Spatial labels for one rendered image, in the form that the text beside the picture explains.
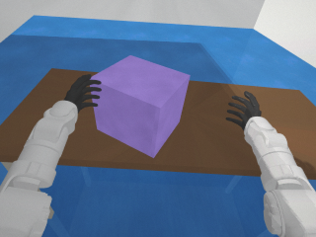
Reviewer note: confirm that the robot right upper arm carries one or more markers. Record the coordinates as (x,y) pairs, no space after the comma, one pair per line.
(290,213)

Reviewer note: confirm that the robot left forearm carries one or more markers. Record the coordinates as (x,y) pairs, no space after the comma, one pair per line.
(35,167)

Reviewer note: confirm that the left robot hand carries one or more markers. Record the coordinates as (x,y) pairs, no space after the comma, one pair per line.
(77,93)

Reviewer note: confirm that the carton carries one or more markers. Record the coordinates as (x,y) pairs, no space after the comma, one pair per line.
(141,102)

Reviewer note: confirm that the table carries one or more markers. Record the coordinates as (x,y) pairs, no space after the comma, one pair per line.
(203,141)

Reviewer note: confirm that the right robot hand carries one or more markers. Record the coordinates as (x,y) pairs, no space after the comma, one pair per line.
(252,110)

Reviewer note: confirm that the robot right forearm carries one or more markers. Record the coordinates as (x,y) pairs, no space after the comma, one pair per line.
(278,167)

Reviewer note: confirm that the robot left upper arm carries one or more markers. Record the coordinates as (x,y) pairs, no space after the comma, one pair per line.
(23,213)

